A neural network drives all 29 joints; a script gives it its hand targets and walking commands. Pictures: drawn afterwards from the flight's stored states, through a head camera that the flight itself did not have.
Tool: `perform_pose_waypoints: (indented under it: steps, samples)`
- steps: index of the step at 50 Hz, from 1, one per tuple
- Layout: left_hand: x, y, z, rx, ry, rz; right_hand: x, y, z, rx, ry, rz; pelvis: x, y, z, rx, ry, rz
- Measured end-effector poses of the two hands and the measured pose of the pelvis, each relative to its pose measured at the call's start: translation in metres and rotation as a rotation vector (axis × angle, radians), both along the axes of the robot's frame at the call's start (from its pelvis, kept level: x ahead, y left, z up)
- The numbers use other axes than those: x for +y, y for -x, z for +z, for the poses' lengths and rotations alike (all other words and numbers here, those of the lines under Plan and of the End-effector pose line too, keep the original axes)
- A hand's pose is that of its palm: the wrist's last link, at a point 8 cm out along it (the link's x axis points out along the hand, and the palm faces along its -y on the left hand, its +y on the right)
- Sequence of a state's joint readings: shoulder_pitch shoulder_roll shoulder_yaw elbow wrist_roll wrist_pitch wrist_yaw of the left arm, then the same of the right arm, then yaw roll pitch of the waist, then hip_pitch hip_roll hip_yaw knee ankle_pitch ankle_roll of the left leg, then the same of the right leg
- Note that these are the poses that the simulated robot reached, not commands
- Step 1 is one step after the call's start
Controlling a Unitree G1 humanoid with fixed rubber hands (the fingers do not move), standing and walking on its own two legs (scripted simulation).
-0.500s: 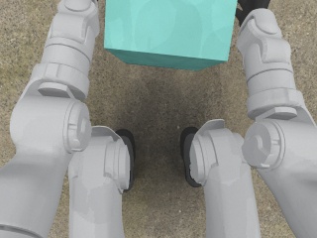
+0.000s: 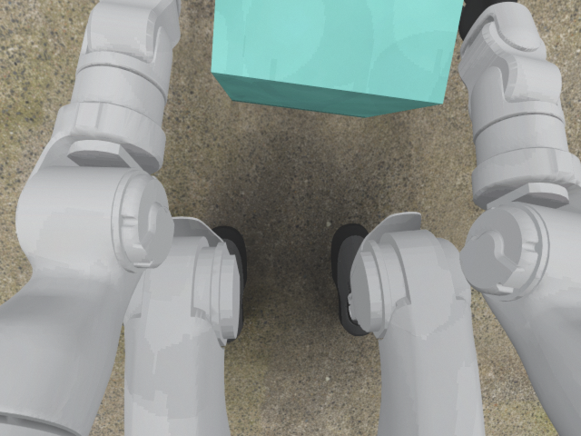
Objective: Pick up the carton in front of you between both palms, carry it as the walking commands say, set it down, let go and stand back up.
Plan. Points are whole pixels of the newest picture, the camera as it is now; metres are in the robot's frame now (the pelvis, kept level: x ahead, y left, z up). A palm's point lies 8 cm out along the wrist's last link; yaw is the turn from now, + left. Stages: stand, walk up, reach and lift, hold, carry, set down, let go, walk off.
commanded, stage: set down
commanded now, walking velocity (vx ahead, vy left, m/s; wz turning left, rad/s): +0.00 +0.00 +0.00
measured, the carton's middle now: (322, 12) +0.54 -0.01 -0.24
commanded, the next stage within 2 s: let go in 1.42 s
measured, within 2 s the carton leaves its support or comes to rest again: neither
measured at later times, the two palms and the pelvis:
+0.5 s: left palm out of the picture +0.58 +0.20 -0.14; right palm (507, 9) +0.53 -0.18 -0.15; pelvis +0.00 +0.00 +0.00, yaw +1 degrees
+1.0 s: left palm out of the picture +0.58 +0.20 +0.02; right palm out of the picture +0.53 -0.18 +0.03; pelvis +0.01 +0.00 +0.13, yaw +1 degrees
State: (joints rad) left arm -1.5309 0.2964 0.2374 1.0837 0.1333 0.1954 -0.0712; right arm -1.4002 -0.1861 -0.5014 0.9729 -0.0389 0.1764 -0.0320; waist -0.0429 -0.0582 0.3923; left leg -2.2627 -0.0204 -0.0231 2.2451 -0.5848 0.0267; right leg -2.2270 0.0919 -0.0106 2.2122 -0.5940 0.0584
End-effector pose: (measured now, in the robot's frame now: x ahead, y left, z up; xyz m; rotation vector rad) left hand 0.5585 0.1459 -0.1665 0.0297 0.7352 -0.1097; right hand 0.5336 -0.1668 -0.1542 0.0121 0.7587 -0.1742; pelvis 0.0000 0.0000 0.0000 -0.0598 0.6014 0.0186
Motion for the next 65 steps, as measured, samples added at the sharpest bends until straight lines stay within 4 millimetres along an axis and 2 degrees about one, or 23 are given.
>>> perform_pose_waypoints:
  steps: [5,8,13,17,21,26,31,36,42,54,65]
  samples:
    - [0.000,0.001,-0.002,-0.013,-0.001,-0.011,0.000,0.001,0.000,-0.004,0.003,0.006,0.000,0.002,-0.001,-0.016,0.000,0.000]
    - [0.004,0.004,-0.011,-0.006,-0.040,-0.008,-0.001,0.004,-0.005,0.000,0.021,0.012,0.001,0.003,0.000,-0.029,0.004,0.001]
    - [0.038,0.011,-0.025,0.012,-0.114,0.086,-0.009,0.015,-0.021,0.029,0.047,-0.029,0.000,0.003,0.001,-0.042,0.006,0.006]
    - [0.059,0.004,-0.016,-0.008,-0.133,0.120,-0.013,0.016,-0.025,0.018,0.048,-0.040,-0.001,0.001,-0.001,-0.041,0.003,0.012]
    - [0.060,-0.011,0.004,-0.044,-0.121,0.124,-0.014,0.008,-0.014,-0.025,0.046,-0.042,-0.002,-0.001,-0.002,-0.025,0.000,0.017]
    - [0.047,-0.022,0.033,-0.086,-0.108,0.110,-0.016,0.001,0.016,-0.088,0.043,-0.050,-0.004,-0.003,0.006,0.003,-0.003,0.011]
    - [0.040,-0.021,0.072,-0.100,-0.116,0.103,-0.016,0.002,0.061,-0.116,0.040,-0.055,-0.006,-0.005,0.030,0.046,-0.008,0.001]
    - [0.046,-0.015,0.109,-0.079,-0.121,0.115,-0.014,0.004,0.099,-0.104,0.039,-0.062,-0.006,-0.007,0.062,0.109,-0.010,0.001]
    - [0.055,-0.016,0.147,-0.084,-0.117,0.116,-0.012,0.003,0.135,-0.107,0.043,-0.065,-0.006,-0.008,0.092,0.168,-0.007,0.011]
    - [0.057,-0.020,0.211,-0.097,-0.119,0.092,-0.019,0.004,0.204,-0.126,0.056,-0.070,0.000,-0.014,0.149,0.223,0.002,0.019]
    - [0.063,-0.020,0.284,-0.095,-0.118,0.087,-0.021,0.006,0.274,-0.128,0.051,-0.065,0.002,-0.025,0.214,0.227,-0.001,0.028]
